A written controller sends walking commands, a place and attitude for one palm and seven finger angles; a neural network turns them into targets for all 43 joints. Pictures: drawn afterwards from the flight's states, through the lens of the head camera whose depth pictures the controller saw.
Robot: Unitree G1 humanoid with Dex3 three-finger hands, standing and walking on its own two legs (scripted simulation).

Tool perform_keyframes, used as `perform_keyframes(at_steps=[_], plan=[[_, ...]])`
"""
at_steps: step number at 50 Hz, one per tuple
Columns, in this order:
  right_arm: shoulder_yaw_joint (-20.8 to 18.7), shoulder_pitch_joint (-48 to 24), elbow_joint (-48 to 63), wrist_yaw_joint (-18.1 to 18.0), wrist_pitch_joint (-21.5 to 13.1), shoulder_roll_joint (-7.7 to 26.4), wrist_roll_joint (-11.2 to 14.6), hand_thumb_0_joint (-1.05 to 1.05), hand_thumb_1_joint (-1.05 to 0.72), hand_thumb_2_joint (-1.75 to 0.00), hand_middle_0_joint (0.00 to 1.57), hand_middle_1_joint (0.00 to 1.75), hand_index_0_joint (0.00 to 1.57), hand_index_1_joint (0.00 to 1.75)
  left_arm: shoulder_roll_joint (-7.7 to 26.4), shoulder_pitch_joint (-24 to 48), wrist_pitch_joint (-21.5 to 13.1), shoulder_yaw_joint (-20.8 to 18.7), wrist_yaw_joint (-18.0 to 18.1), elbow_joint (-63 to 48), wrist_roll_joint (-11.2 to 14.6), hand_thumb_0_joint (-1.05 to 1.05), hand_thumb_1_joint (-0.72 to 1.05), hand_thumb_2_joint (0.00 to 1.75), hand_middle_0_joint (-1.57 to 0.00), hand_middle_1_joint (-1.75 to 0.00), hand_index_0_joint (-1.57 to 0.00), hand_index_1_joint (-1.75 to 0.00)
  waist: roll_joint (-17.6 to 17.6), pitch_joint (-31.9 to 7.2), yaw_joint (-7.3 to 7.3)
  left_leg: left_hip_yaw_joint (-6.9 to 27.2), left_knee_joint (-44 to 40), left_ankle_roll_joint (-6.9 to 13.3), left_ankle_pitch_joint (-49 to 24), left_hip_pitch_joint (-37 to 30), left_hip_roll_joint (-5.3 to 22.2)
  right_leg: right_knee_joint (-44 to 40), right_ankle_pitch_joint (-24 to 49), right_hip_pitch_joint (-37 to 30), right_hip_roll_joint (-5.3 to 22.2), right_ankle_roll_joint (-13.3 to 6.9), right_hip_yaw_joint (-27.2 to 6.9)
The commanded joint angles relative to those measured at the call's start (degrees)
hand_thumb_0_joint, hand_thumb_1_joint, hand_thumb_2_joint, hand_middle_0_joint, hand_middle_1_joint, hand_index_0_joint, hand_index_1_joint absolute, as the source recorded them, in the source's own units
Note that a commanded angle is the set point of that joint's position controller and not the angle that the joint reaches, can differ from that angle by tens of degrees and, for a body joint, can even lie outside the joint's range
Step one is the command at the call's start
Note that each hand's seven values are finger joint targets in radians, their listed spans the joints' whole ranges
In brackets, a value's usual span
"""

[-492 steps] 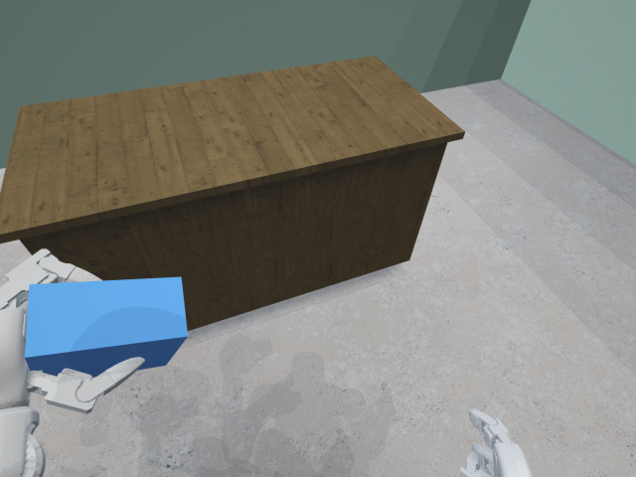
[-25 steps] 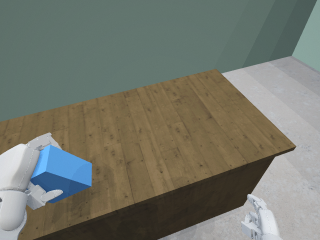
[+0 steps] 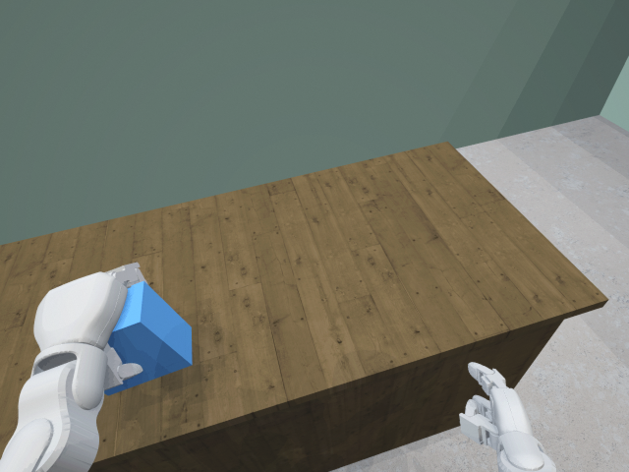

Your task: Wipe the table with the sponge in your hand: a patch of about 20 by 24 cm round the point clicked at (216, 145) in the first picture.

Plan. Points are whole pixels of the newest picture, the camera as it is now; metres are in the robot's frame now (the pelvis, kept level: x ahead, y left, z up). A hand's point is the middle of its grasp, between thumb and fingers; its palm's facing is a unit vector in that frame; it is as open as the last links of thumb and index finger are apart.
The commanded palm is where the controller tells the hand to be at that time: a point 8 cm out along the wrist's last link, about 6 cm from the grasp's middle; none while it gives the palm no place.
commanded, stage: turn the palm down, sponge in hand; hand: left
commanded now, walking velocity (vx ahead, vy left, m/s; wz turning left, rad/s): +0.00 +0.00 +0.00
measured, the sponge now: (134, 347) +0.22 +0.28 +0.05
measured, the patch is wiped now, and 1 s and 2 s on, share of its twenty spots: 0.00 0.00 0.00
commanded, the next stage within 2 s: move the sponge above the wiping area in 0.56 s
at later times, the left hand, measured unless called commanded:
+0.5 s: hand (114, 323) +0.23 +0.30 +0.09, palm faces +0.02 -0.09 -1.00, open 9.9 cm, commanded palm +0.20 +0.29 +0.15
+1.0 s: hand (128, 323) +0.24 +0.29 +0.08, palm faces +0.01 -0.09 -1.00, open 9.9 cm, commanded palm +0.20 +0.28 +0.14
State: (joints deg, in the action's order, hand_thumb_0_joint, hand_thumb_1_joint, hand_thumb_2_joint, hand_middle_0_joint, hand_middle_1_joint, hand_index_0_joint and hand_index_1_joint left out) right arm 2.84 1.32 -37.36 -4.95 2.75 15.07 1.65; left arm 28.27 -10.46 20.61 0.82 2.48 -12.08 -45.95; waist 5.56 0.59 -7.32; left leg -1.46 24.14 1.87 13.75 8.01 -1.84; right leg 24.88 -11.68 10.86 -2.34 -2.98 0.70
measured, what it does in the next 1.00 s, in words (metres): stands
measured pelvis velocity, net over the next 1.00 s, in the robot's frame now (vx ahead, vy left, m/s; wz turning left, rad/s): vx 0.01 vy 0.01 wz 0.00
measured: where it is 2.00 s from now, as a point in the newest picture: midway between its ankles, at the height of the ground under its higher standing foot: outside the picture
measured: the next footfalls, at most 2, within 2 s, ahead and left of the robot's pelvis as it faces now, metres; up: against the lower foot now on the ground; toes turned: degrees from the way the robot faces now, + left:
none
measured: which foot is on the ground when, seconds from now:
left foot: down 0.00-1.00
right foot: down 0.00-1.00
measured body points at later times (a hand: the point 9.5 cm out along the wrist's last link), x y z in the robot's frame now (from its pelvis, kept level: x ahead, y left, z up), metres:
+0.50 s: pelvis +0.01 +0.01 +0.00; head +0.00 -0.03 +0.45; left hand +0.23 +0.30 +0.14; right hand +0.26 -0.19 -0.08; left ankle -0.01 +0.10 -0.74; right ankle +0.02 -0.09 -0.74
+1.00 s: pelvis +0.01 +0.01 +0.00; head +0.01 -0.03 +0.45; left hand +0.23 +0.29 +0.13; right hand +0.26 -0.19 -0.08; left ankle -0.01 +0.10 -0.74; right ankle +0.02 -0.09 -0.74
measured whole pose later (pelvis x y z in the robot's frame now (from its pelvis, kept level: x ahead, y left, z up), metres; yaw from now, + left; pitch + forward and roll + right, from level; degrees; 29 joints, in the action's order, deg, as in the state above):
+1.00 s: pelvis +0.01 +0.01 +0.00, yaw +0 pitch -2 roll +0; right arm 2.4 -0.2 -39.7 -2.3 3.6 14.7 1.7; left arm 26.2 -7.6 22.1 5.3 2.0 -7.6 -52.9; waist 5.7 0.4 -7.9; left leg -1.6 20.4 2.4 12.7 5.3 -2.3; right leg 22.0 -11.0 8.7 -2.0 -2.6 0.0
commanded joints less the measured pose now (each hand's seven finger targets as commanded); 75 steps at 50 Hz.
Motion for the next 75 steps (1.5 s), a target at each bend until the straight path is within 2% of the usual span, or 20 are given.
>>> perform_keyframes(at_steps=[1, 8, 10, 13, 14, 18, 19, 28, 29, 33, 34, 40, 43, 47, 48, 49, 56, 59, 68, 75], plan=[[-2.07, -12.61, 9.63, 0.42, -3.11, 5.71, -0.12, 0.00, -0.90, -0.90, 0.20, 0.30, 0.20, 0.30, 12.46, 11.92, 0.46, -7.45, 1.85, -10.04, -4.46, 0.00, 0.10, 1.30, -1.20, -1.60, -1.20, -1.60, -2.72, -11.76, -0.16, 6.74, -3.66, -0.12, -14.45, -0.30, 0.56, -4.67, 6.43, -7.22, 1.89, -1.70, -8.80], [-1.87, -15.44, 8.96, 1.72, -2.49, 5.60, 0.16, 0.00, -0.90, -0.90, 0.20, 0.30, 0.20, 0.30, 13.67, 15.04, 2.71, -7.10, 1.29, -10.14, -8.11, 0.00, 0.10, 1.30, -1.20, -1.60, -1.20, -1.60, -0.98, -11.26, -0.63, 7.59, -4.56, 0.01, -15.44, -1.16, 0.36, -5.17, 6.66, -8.11, 1.39, -2.56, -10.15], [-2.05, -14.48, 8.98, 1.82, -2.67, 5.23, 0.31, 0.00, -0.90, -0.90, 0.20, 0.30, 0.20, 0.30, 11.24, 14.12, 2.63, -5.07, 0.77, -9.04, -7.60, 0.00, 0.10, 1.30, -1.20, -1.60, -1.20, -1.60, -2.98, -11.28, -0.18, 7.32, -4.55, 0.09, -15.90, -1.27, 0.35, -5.21, 7.28, -8.13, 1.69, -2.11, -8.79], [-1.98, -15.50, 8.75, 1.79, -2.52, 5.55, 0.09, 0.00, -0.90, -0.90, 0.20, 0.30, 0.20, 0.30, 13.81, 14.69, 2.29, -7.43, 0.64, -10.08, -7.66, 0.00, 0.10, 1.30, -1.20, -1.60, -1.20, -1.60, -2.37, -11.41, -0.64, 7.61, -4.61, 0.23, -16.17, -2.25, 0.25, -5.55, 8.06, -8.29, 1.25, -2.51, -10.26], [-1.92, -14.78, 8.96, 1.78, -2.59, 5.29, 0.04, 0.00, -0.90, -0.90, 0.20, 0.30, 0.20, 0.30, 11.05, 14.06, 2.35, -4.96, 0.33, -9.20, -7.62, 0.00, 0.10, 1.30, -1.20, -1.60, -1.20, -1.60, -2.65, -11.62, -0.32, 7.11, -4.47, 0.37, -16.60, -2.11, 0.25, -5.35, 8.72, -8.36, 1.56, -2.20, -8.78], [-1.98, -15.49, 8.63, 1.83, -2.55, 5.75, 0.18, 0.00, -0.90, -0.90, 0.20, 0.30, 0.20, 0.30, 14.02, 15.06, 2.03, -7.57, 0.53, -9.89, -7.72, 0.00, 0.10, 1.30, -1.20, -1.60, -1.20, -1.60, -2.08, -10.79, -0.62, 7.68, -4.96, 0.16, -15.77, -2.14, 0.24, -5.90, 7.60, -8.11, 1.22, -2.59, -10.58], [-2.04, -15.02, 8.97, 1.86, -2.68, 5.28, 0.21, 0.00, -0.90, -0.90, 0.20, 0.30, 0.20, 0.30, 10.87, 14.80, 1.95, -4.59, 0.45, -10.01, -7.64, 0.00, 0.10, 1.30, -1.20, -1.60, -1.20, -1.60, -0.87, -11.19, -0.16, 7.11, -4.81, 0.31, -16.00, -2.25, 0.31, -5.65, 7.72, -8.26, 1.59, -2.31, -8.98], [-2.08, -15.56, 8.33, 2.01, -2.56, 5.73, 0.26, 0.00, -0.90, -0.90, 0.20, 0.30, 0.20, 0.30, 13.67, 14.88, 2.44, -7.45, 1.13, -9.23, -8.09, 0.00, 0.10, 1.30, -1.20, -1.60, -1.20, -1.60, -1.62, -10.85, -0.94, 8.05, -5.65, -0.08, -16.45, -2.77, 0.44, -5.85, 7.87, -8.23, 1.07, -2.73, -9.94], [-2.16, -14.87, 8.67, 2.02, -2.61, 5.30, 0.39, 0.00, -0.90, -0.90, 0.20, 0.30, 0.20, 0.30, 9.93, 13.86, 2.67, -4.26, 0.83, -8.75, -7.53, 0.00, 0.10, 1.30, -1.20, -1.60, -1.20, -1.60, -1.52, -10.92, -0.25, 7.28, -5.42, 0.10, -16.67, -2.50, 0.51, -5.65, 8.20, -8.49, 1.51, -2.31, -8.20], [-2.10, -15.60, 8.71, 2.21, -2.45, 5.73, 0.43, 0.00, -0.90, -0.90, 0.20, 0.30, 0.20, 0.30, 13.34, 14.82, 2.59, -6.77, 0.50, -10.20, -7.84, 0.00, 0.10, 1.30, -1.20, -1.60, -1.20, -1.60, -1.42, -11.09, -0.68, 8.09, -5.66, -0.08, -16.95, -2.66, 0.50, -5.51, 8.53, -8.80, 1.10, -2.70, -9.75], [-1.94, -15.10, 8.92, 2.17, -2.55, 5.44, 0.29, 0.00, -0.90, -0.90, 0.20, 0.30, 0.20, 0.30, 10.66, 14.76, 2.76, -4.21, 0.16, -8.81, -7.95, 0.00, 0.10, 1.30, -1.20, -1.60, -1.20, -1.60, -2.23, -11.34, -0.50, 7.48, -5.41, 0.21, -17.02, -2.58, 0.33, -5.44, 8.97, -8.63, 1.46, -2.33, -8.24], [-2.18, -14.04, 8.61, 2.22, -2.83, 5.23, 0.32, 0.00, -0.90, -0.90, 0.20, 0.30, 0.20, 0.30, 9.55, 15.18, 1.45, -3.16, 0.56, -7.85, -8.33, 0.00, 0.10, 1.30, -1.20, -1.60, -1.20, -1.60, -2.03, -11.56, -0.24, 7.60, -5.52, -0.05, -16.71, -2.68, 0.48, -5.53, 8.29, -8.26, 1.49, -2.32, -8.26], [-2.27, -14.58, 8.39, 2.31, -2.74, 5.52, 0.18, 0.00, -0.90, -0.90, 0.20, 0.30, 0.20, 0.30, 12.66, 16.16, 0.91, -5.95, 1.50, -9.16, -8.89, 0.00, 0.10, 1.30, -1.20, -1.60, -1.20, -1.60, -1.07, -12.42, -0.80, 8.05, -5.53, -0.10, -16.41, -3.14, 0.47, -5.47, 8.12, -8.53, 0.89, -2.81, -9.95], [-2.59, -13.78, 7.90, 2.38, -2.41, 5.37, 0.19, 0.00, -0.90, -0.90, 0.20, 0.30, 0.20, 0.30, 9.68, 14.86, 1.32, -3.70, 2.27, -6.50, -8.88, 0.00, 0.10, 1.30, -1.20, -1.60, -1.20, -1.60, -2.82, -11.99, -0.46, 7.29, -5.24, -0.35, -17.77, -2.86, 0.58, -5.43, 9.90, -8.14, 1.55, -2.30, -8.57], [-2.55, -14.54, 7.72, 2.38, -2.49, 5.78, 0.30, 0.00, -0.90, -0.90, 0.20, 0.30, 0.20, 0.30, 13.00, 15.01, 1.64, -7.09, 2.79, -7.16, -8.98, 0.00, 0.10, 1.30, -1.20, -1.60, -1.20, -1.60, -2.28, -11.93, -0.84, 7.63, -5.24, -0.16, -16.80, -2.93, 0.45, -5.59, 8.88, -8.26, 0.87, -2.89, -10.40], [-2.33, -14.70, 8.23, 2.45, -2.58, 5.39, 0.19, 0.00, -0.90, -0.90, 0.20, 0.30, 0.20, 0.30, 9.68, 15.25, 1.95, -3.97, 2.61, -6.98, -9.16, 0.00, 0.10, 1.30, -1.20, -1.60, -1.20, -1.60, -2.89, -12.64, -0.62, 6.92, -4.87, 0.04, -17.62, -2.78, 0.23, -5.14, 10.29, -8.68, 1.30, -2.52, -8.94], [-2.65, -14.30, 7.58, 2.29, -2.26, 5.84, 0.37, 0.00, -0.90, -0.90, 0.20, 0.30, 0.20, 0.30, 10.20, 13.42, 2.41, -4.15, 2.12, -5.05, -8.70, 0.00, 0.10, 1.30, -1.20, -1.60, -1.20, -1.60, -4.64, -11.51, -0.16, 6.70, -4.31, 0.18, -16.83, -2.51, 0.06, -5.60, 10.45, -7.84, 1.62, -2.13, -9.52], [-2.50, -14.23, 8.01, 2.05, -2.75, 5.39, 0.32, 0.00, -0.90, -0.90, 0.20, 0.30, 0.20, 0.30, 8.96, 16.08, 1.49, -2.38, 2.15, -6.59, -8.67, 0.00, 0.10, 1.30, -1.20, -1.60, -1.20, -1.60, -2.05, -11.42, 0.31, 6.70, -4.27, 0.50, -15.79, -3.31, 0.06, -5.89, 8.74, -6.77, 1.35, -2.29, -9.19], [-3.10, -13.28, 6.81, 1.81, -3.19, 5.85, 0.18, 0.00, -0.90, -0.90, 0.20, 0.30, 0.20, 0.30, 12.88, 14.34, -0.79, -7.29, 4.04, -3.37, -8.74, 0.00, 0.10, 1.30, -1.20, -1.60, -1.20, -1.60, -2.63, -11.80, -0.50, 6.45, -3.93, 0.34, -15.50, -2.96, -0.15, -6.06, 9.74, -7.45, 1.28, -2.55, -11.39], [-3.29, -12.95, 6.87, 1.65, -3.27, 5.89, 0.64, 0.00, -0.90, -0.90, 0.20, 0.30, 0.20, 0.30, 10.38, 13.12, -0.32, -5.30, 3.95, -0.36, -7.59, 0.00, 0.10, 1.30, -1.20, -1.60, -1.20, -1.60, -3.93, -10.86, 0.11, 6.32, -3.79, 0.40, -14.35, -1.53, -0.12, -5.99, 8.98, -6.73, 1.70, -1.92, -9.77]])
